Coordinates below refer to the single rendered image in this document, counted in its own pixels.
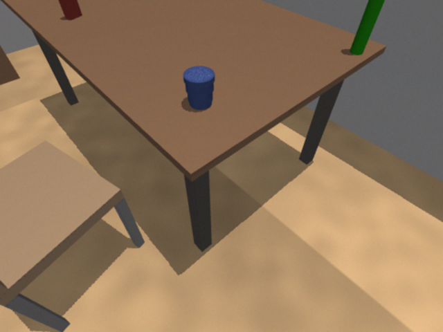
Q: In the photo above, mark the table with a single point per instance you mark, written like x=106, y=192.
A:
x=269, y=62

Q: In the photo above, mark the chair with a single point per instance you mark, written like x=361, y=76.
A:
x=48, y=200

